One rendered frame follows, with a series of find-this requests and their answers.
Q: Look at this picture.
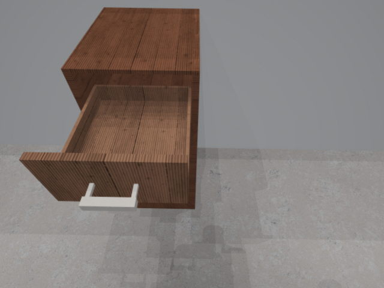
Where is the drawer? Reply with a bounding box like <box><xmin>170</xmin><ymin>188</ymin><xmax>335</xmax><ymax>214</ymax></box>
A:
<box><xmin>19</xmin><ymin>85</ymin><xmax>191</xmax><ymax>203</ymax></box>

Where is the handle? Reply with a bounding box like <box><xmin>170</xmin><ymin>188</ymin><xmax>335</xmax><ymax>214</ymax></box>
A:
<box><xmin>79</xmin><ymin>183</ymin><xmax>139</xmax><ymax>212</ymax></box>

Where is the cabinet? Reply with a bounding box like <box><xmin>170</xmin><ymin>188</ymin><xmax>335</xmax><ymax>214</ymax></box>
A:
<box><xmin>61</xmin><ymin>7</ymin><xmax>200</xmax><ymax>209</ymax></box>

